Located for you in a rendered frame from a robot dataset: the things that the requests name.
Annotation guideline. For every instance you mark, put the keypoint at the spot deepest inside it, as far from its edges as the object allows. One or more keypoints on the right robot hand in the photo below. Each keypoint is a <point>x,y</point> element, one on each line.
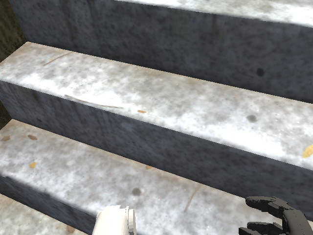
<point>294,222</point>

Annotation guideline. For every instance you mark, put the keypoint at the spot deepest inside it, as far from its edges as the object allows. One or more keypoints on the left robot thigh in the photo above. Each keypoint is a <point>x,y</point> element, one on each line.
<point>115,220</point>

